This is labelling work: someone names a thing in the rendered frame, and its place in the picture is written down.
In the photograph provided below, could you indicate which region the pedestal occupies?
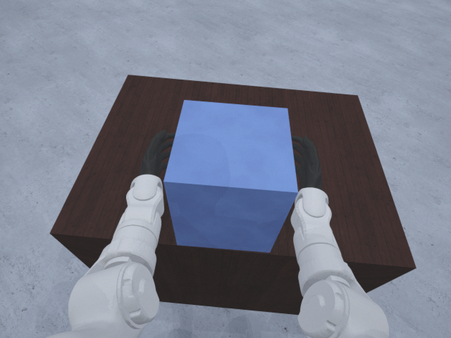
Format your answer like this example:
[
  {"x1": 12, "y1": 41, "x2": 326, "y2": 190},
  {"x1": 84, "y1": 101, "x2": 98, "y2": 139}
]
[{"x1": 50, "y1": 75, "x2": 416, "y2": 315}]

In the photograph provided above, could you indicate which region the left robot upper arm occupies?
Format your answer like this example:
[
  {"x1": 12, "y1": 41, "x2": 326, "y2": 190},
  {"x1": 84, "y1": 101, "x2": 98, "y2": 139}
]
[{"x1": 46, "y1": 262, "x2": 159, "y2": 338}]

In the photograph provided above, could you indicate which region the right robot forearm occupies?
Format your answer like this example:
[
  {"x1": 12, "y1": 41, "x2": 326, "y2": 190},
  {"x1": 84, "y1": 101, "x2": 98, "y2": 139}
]
[{"x1": 291, "y1": 187, "x2": 371, "y2": 300}]

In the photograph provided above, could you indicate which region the left robot forearm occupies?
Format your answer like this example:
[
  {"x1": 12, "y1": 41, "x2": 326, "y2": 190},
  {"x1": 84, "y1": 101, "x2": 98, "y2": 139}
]
[{"x1": 68, "y1": 175, "x2": 164, "y2": 326}]

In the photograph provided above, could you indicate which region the carton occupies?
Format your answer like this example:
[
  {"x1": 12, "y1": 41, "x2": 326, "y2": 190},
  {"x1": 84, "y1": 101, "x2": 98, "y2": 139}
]
[{"x1": 163, "y1": 100, "x2": 298, "y2": 253}]

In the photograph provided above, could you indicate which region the robot right hand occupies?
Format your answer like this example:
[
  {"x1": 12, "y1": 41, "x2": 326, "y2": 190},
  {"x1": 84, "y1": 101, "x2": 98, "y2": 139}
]
[{"x1": 291, "y1": 135, "x2": 322, "y2": 190}]

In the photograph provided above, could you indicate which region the right robot upper arm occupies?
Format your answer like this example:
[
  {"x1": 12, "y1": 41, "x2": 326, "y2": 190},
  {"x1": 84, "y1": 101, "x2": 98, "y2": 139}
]
[{"x1": 297, "y1": 280, "x2": 389, "y2": 338}]

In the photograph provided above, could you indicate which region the robot left hand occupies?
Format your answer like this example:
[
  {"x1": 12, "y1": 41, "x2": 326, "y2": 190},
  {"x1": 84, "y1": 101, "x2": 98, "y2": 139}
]
[{"x1": 139, "y1": 130, "x2": 175, "y2": 177}]

